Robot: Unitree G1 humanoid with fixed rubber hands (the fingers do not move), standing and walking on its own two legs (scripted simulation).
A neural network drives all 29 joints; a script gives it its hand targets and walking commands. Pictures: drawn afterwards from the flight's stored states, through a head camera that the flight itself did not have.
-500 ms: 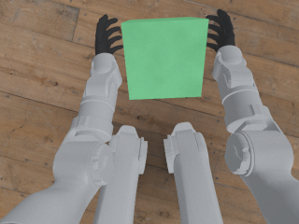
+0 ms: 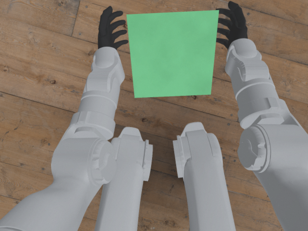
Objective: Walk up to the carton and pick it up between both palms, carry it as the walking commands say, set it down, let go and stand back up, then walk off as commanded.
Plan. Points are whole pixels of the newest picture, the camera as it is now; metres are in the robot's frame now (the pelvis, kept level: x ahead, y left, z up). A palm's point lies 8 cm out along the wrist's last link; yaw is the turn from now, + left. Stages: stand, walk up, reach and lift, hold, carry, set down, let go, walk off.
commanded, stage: set down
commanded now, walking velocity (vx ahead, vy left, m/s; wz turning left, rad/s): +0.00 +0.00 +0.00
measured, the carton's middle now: (169, 51) +0.52 -0.05 -0.24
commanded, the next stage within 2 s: none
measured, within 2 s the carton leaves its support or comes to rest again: rests again in 1.68 s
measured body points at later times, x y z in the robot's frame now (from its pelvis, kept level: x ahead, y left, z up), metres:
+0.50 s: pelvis +0.00 -0.01 +0.00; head +0.34 -0.03 +0.30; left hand +0.53 +0.09 -0.15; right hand +0.53 -0.20 -0.15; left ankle +0.11 +0.11 -0.34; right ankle +0.12 -0.12 -0.34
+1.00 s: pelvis +0.01 +0.00 +0.00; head +0.35 -0.03 +0.29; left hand +0.54 +0.09 -0.16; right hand +0.53 -0.20 -0.16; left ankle +0.11 +0.11 -0.34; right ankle +0.12 -0.12 -0.34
